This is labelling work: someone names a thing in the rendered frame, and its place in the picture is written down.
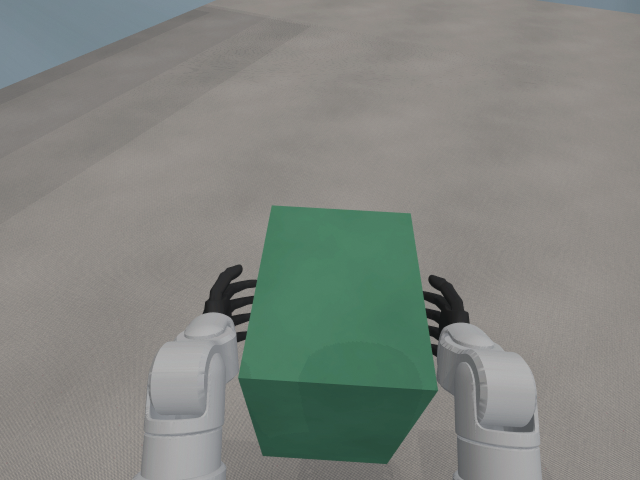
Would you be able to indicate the right robot hand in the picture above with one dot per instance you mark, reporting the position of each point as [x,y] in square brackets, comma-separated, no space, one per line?
[451,306]

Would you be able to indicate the carton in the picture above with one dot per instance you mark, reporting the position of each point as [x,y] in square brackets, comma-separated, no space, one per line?
[337,362]

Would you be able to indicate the robot left forearm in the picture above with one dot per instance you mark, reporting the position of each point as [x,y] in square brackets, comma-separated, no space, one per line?
[185,402]

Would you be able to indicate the robot right forearm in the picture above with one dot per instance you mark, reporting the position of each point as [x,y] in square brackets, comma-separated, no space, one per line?
[496,412]

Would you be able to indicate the left robot hand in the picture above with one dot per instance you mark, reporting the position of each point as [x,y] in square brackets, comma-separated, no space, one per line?
[221,292]

